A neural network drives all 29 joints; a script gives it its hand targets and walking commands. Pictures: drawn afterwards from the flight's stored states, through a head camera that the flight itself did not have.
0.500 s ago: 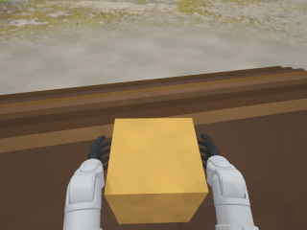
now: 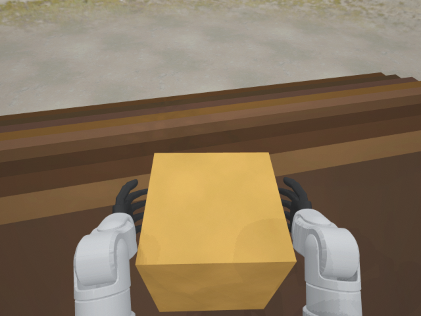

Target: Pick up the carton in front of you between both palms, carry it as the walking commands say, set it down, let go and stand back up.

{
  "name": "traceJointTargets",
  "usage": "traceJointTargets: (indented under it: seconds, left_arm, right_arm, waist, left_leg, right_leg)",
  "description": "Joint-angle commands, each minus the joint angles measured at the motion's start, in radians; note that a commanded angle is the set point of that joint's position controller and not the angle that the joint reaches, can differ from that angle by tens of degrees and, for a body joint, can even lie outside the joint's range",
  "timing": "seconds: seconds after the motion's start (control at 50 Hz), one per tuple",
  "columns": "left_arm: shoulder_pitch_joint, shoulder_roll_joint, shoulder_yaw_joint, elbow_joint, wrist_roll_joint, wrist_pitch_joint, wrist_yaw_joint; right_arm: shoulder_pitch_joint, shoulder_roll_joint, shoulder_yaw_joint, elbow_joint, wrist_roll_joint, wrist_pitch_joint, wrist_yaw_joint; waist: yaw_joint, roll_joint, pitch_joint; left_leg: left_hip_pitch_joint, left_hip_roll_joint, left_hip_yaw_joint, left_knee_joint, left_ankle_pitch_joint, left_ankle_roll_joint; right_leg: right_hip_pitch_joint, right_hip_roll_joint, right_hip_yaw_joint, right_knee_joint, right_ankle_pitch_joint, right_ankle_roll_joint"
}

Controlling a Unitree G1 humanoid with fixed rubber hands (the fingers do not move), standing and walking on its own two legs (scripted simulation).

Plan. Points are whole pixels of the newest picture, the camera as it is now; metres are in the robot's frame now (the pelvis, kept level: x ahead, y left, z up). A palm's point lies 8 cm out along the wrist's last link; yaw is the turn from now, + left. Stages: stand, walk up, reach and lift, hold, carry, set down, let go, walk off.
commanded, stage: carry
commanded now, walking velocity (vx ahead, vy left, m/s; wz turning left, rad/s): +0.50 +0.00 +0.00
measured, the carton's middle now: (211, 235) +0.28 -0.01 +0.02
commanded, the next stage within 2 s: none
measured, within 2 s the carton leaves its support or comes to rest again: neither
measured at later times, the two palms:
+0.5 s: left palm (154, 114) +0.58 +0.12 +0.08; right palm (268, 110) +0.60 -0.18 +0.08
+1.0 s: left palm (157, 41) +0.99 +0.14 +0.11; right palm (239, 39) +0.99 -0.16 +0.11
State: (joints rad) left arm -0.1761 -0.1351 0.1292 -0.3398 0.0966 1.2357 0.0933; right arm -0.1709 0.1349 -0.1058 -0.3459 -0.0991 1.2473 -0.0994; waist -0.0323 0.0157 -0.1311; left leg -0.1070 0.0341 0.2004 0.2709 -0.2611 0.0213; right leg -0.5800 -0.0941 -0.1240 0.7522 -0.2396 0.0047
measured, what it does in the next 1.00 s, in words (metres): walks ahead: right foot, then left foot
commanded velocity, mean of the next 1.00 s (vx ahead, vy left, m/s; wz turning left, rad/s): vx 0.50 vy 0.00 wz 0.00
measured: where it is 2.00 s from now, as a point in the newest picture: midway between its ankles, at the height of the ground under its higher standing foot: (207, 162)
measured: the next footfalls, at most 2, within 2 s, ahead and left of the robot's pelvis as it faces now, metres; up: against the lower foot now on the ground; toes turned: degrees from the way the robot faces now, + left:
right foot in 0.14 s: +0.27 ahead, -0.13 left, +0.00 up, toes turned -12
left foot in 0.62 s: +0.60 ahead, +0.08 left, +0.00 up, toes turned +12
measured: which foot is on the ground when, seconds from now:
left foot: down 0.00-0.16, up 0.18-0.60, down 0.62-1.00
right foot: up 0.00-0.12, down 0.14-0.64, up 0.66-1.00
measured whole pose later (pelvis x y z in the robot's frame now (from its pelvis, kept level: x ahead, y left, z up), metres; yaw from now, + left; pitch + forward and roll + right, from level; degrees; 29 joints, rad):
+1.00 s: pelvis +0.65 -0.01 -0.01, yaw +1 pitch +4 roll +0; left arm -0.53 -0.04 0.18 -0.08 0.10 1.21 0.10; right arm -0.55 0.04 -0.16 -0.03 -0.06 1.19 -0.11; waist -0.05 -0.01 -0.05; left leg -0.15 0.01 0.19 0.44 -0.37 0.05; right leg -0.70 -0.08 -0.08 0.80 -0.13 -0.05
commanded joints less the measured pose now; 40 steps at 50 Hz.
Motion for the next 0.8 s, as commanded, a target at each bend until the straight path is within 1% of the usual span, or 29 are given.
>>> traceJointTargets:
  seconds: [0.0, 0.04, 0.06, 0.08, 0.1, 0.12, 0.14, 0.16, 0.18, 0.2, 0.22, 0.24, 0.26, 0.32, 0.36, 0.4, 0.5, 0.54, 0.56, 0.58, 0.6, 0.62, 0.64, 0.66, 0.68, 0.7, 0.72, 0.74, 0.78]
  left_arm:
    - [-0.416, -0.851, -0.692, 0.007, -0.360, 0.012, -0.237]
    - [-0.433, -0.860, -0.694, -0.003, -0.359, 0.009, -0.238]
    - [-0.440, -0.864, -0.695, -0.009, -0.361, 0.007, -0.240]
    - [-0.433, -0.869, -0.695, -0.011, -0.362, 0.004, -0.242]
    - [-0.420, -0.872, -0.692, -0.008, -0.361, 0.001, -0.245]
    - [-0.403, -0.874, -0.689, -0.004, -0.357, -0.003, -0.248]
    - [-0.385, -0.853, -0.682, 0.005, -0.342, -0.007, -0.251]
    - [-0.376, -0.878, -0.687, 0.037, -0.342, -0.017, -0.255]
    - [-0.396, -0.910, -0.703, 0.003, -0.361, -0.025, -0.259]
    - [-0.421, -0.945, -0.716, -0.014, -0.375, -0.035, -0.263]
    - [-0.448, -0.971, -0.729, -0.036, -0.383, -0.047, -0.265]
    - [-0.464, -0.986, -0.743, -0.053, -0.392, -0.056, -0.267]
    - [-0.465, -0.990, -0.754, -0.065, -0.402, -0.064, -0.270]
    - [-0.407, -0.972, -0.765, -0.069, -0.411, -0.078, -0.285]
    - [-0.378, -0.950, -0.767, -0.066, -0.413, -0.083, -0.293]
    - [-0.360, -0.923, -0.766, -0.075, -0.412, -0.083, -0.296]
    - [-0.347, -0.851, -0.745, -0.127, -0.397, -0.060, -0.279]
    - [-0.368, -0.817, -0.739, -0.143, -0.391, -0.044, -0.267]
    - [-0.381, -0.798, -0.735, -0.148, -0.389, -0.036, -0.261]
    - [-0.400, -0.777, -0.732, -0.152, -0.391, -0.027, -0.256]
    - [-0.423, -0.754, -0.730, -0.154, -0.388, -0.017, -0.251]
    - [-0.445, -0.732, -0.728, -0.155, -0.383, -0.005, -0.247]
    - [-0.483, -0.731, -0.732, -0.162, -0.397, 0.009, -0.241]
    - [-0.523, -0.735, -0.732, -0.147, -0.392, 0.010, -0.238]
    - [-0.559, -0.757, -0.730, -0.130, -0.400, 0.008, -0.237]
    - [-0.594, -0.782, -0.732, -0.112, -0.403, 0.003, -0.236]
    - [-0.612, -0.794, -0.731, -0.087, -0.400, -0.003, -0.234]
    - [-0.633, -0.800, -0.731, -0.063, -0.394, -0.009, -0.230]
    - [-0.673, -0.793, -0.723, -0.002, -0.375, -0.023, -0.218]
  right_arm:
    - [-0.465, 0.846, 0.703, -0.018, 0.416, 0.004, 0.258]
    - [-0.469, 0.854, 0.701, -0.016, 0.411, 0.000, 0.263]
    - [-0.473, 0.858, 0.701, -0.020, 0.408, -0.003, 0.265]
    - [-0.478, 0.863, 0.703, -0.027, 0.406, -0.006, 0.266]
    - [-0.469, 0.865, 0.704, -0.032, 0.402, -0.007, 0.266]
    - [-0.458, 0.858, 0.703, -0.035, 0.395, -0.009, 0.266]
    - [-0.456, 0.858, 0.708, -0.045, 0.394, -0.007, 0.267]
    - [-0.478, 0.862, 0.716, -0.058, 0.393, -0.007, 0.267]
    - [-0.485, 0.881, 0.726, -0.047, 0.390, -0.018, 0.270]
    - [-0.501, 0.906, 0.731, -0.061, 0.397, -0.032, 0.273]
    - [-0.507, 0.933, 0.740, -0.059, 0.399, -0.045, 0.273]
    - [-0.494, 0.957, 0.743, -0.055, 0.398, -0.058, 0.272]
    - [-0.475, 0.968, 0.745, -0.050, 0.392, -0.071, 0.268]
    - [-0.390, 0.973, 0.750, -0.033, 0.357, -0.101, 0.252]
    - [-0.359, 0.961, 0.752, -0.038, 0.339, -0.110, 0.242]
    - [-0.348, 0.944, 0.754, -0.056, 0.334, -0.110, 0.236]
    - [-0.379, 0.874, 0.753, -0.141, 0.364, -0.076, 0.238]
    - [-0.404, 0.838, 0.745, -0.160, 0.378, -0.056, 0.240]
    - [-0.409, 0.817, 0.737, -0.161, 0.383, -0.046, 0.241]
    - [-0.415, 0.798, 0.727, -0.154, 0.384, -0.037, 0.242]
    - [-0.422, 0.772, 0.713, -0.140, 0.383, -0.029, 0.243]
    - [-0.430, 0.742, 0.700, -0.134, 0.379, -0.019, 0.243]
    - [-0.460, 0.730, 0.686, -0.097, 0.379, -0.019, 0.246]
    - [-0.479, 0.749, 0.695, -0.101, 0.403, -0.015, 0.248]
    - [-0.519, 0.772, 0.704, -0.099, 0.409, -0.015, 0.248]
    - [-0.566, 0.792, 0.711, -0.097, 0.416, -0.018, 0.248]
    - [-0.613, 0.807, 0.725, -0.095, 0.427, -0.022, 0.248]
    - [-0.656, 0.810, 0.732, -0.084, 0.436, -0.027, 0.249]
    - [-0.722, 0.799, 0.737, -0.041, 0.450, -0.037, 0.250]
  waist:
    - [0.008, 0.131, -0.093]
    - [0.007, 0.153, -0.078]
    - [0.011, 0.155, -0.081]
    - [0.024, 0.143, -0.100]
    - [0.034, 0.110, -0.145]
    - [0.051, 0.052, -0.215]
    - [0.061, -0.158, -0.282]
    - [0.060, -0.348, -0.296]
    - [0.052, -0.245, -0.288]
    - [0.053, -0.169, -0.280]
    - [0.049, -0.067, -0.264]
    - [0.044, -0.049, -0.251]
    - [0.043, -0.072, -0.256]
    - [0.044, -0.124, -0.238]
    - [0.045, -0.139, -0.201]
    - [0.047, -0.145, -0.156]
    - [0.053, -0.165, -0.054]
    - [0.049, -0.171, -0.051]
    - [0.040, -0.173, -0.078]
    - [0.023, -0.148, -0.122]
    - [0.003, -0.087, -0.191]
    - [-0.021, 0.080, -0.265]
    - [-0.017, 0.351, -0.326]
    - [-0.017, 0.249, -0.298]
    - [-0.025, 0.172, -0.286]
    - [-0.018, 0.059, -0.271]
    - [-0.015, 0.025, -0.261]
    - [-0.016, 0.031, -0.266]
    - [-0.013, 0.066, -0.264]
  left_leg:
    - [0.135, 0.213, -0.124, -0.089, 0.277, 0.096]
    - [0.117, 0.211, -0.097, -0.064, 0.303, 0.076]
    - [0.105, 0.210, -0.078, -0.028, 0.340, 0.066]
    - [0.077, 0.197, -0.036, 0.057, 0.407, 0.048]
    - [0.027, 0.159, 0.021, 0.202, 0.475, 0.025]
    - [-0.094, 0.133, 0.037, 0.396, 0.397, -0.005]
    - [-0.309, 0.060, 0.026, 0.692, 0.152, -0.058]
    - [-0.564, -0.045, -0.059, 0.914, -0.186, -0.066]
    - [-0.618, 0.024, -0.165, 1.028, -0.194, -0.026]
    - [-0.616, 0.066, -0.185, 1.044, -0.159, -0.006]
    - [-0.596, 0.102, -0.196, 0.996, -0.097, 0.002]
    - [-0.560, 0.122, -0.199, 0.921, -0.046, 0.004]
    - [-0.530, 0.112, -0.176, 0.875, -0.016, 0.003]
    - [-0.538, 0.086, -0.126, 0.732, 0.028, -0.011]
    - [-0.575, 0.076, -0.094, 0.619, 0.073, -0.021]
    - [-0.578, 0.064, -0.061, 0.505, 0.124, -0.022]
    - [-0.507, 0.026, 0.014, 0.296, 0.212, 0.005]
    - [-0.434, 0.012, 0.027, 0.267, 0.228, 0.026]
    - [-0.343, -0.017, 0.051, 0.254, 0.212, 0.033]
    - [-0.180, -0.068, 0.097, 0.209, 0.187, 0.036]
    - [0.041, -0.058, 0.065, 0.215, 0.122, 0.038]
    - [0.212, 0.187, -0.300, 0.156, -0.046, 0.092]
    - [0.403, 0.387, -0.743, 0.003, -0.084, 0.239]
    - [0.379, 0.384, -0.708, -0.002, 0.040, 0.250]
    - [0.328, 0.344, -0.606, 0.042, 0.175, 0.237]
    - [0.264, 0.323, -0.510, 0.067, 0.245, 0.203]
    - [0.201, 0.305, -0.436, 0.066, 0.264, 0.180]
    - [0.153, 0.287, -0.380, 0.054, 0.225, 0.159]
    - [0.109, 0.262, -0.319, 0.034, 0.185, 0.164]
  right_leg:
    - [-0.006, 0.034, -0.069, -0.161, 0.091, 0.000]
    - [0.067, 0.041, -0.096, -0.218, 0.149, -0.015]
    - [0.129, 0.049, -0.111, -0.241, 0.162, -0.024]
    - [0.236, 0.072, -0.144, -0.275, 0.164, -0.031]
    - [0.396, 0.111, -0.184, -0.296, 0.111, -0.037]
    - [0.606, 0.056, -0.114, -0.293, 0.057, -0.040]
    - [0.769, -0.206, 0.316, -0.438, -0.183, -0.118]
    - [0.896, -0.365, 0.652, -0.562, -0.148, -0.230]
    - [0.861, -0.361, 0.591, -0.542, -0.027, -0.231]
    - [0.801, -0.320, 0.489, -0.517, 0.089, -0.214]
    - [0.735, -0.298, 0.393, -0.509, 0.146, -0.180]
    - [0.677, -0.272, 0.315, -0.523, 0.180, -0.147]
    - [0.657, -0.249, 0.247, -0.531, 0.195, -0.127]
    - [0.670, -0.209, 0.140, -0.553, 0.226, -0.129]
    - [0.694, -0.192, 0.095, -0.560, 0.276, -0.137]
    - [0.697, -0.171, 0.049, -0.556, 0.330, -0.134]
    - [0.683, -0.151, -0.023, -0.542, 0.436, -0.118]
    - [0.693, -0.144, -0.052, -0.468, 0.524, -0.102]
    - [0.681, -0.134, -0.077, -0.380, 0.603, -0.090]
    - [0.627, -0.099, -0.127, -0.228, 0.642, -0.068]
    - [0.498, -0.058, -0.129, -0.040, 0.529, -0.048]
    - [0.299, -0.008, -0.109, 0.236, 0.242, -0.018]
    - [-0.018, 0.144, -0.021, 0.521, -0.230, 0.009]
    - [-0.116, 0.093, 0.107, 0.661, -0.263, -0.025]
    - [-0.138, 0.055, 0.138, 0.697, -0.227, -0.050]
    - [-0.137, 0.018, 0.144, 0.661, -0.179, -0.059]
    - [-0.126, -0.007, 0.151, 0.600, -0.133, -0.062]
    - [-0.096, -0.014, 0.144, 0.554, -0.100, -0.061]
    - [-0.090, -0.001, 0.113, 0.492, -0.062, -0.054]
